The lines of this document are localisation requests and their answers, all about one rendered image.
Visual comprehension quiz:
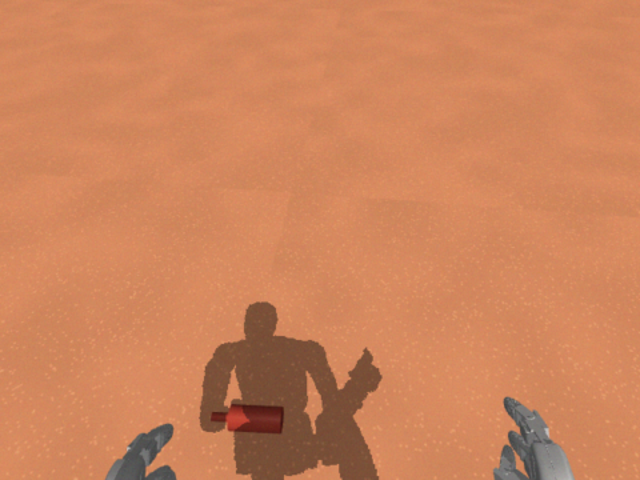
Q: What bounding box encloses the left robot hand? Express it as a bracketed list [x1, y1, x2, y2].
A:
[105, 423, 176, 480]

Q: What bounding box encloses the bottle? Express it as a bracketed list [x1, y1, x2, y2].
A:
[211, 404, 284, 434]

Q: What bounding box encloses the right robot hand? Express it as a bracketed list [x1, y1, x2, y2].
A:
[493, 397, 575, 480]

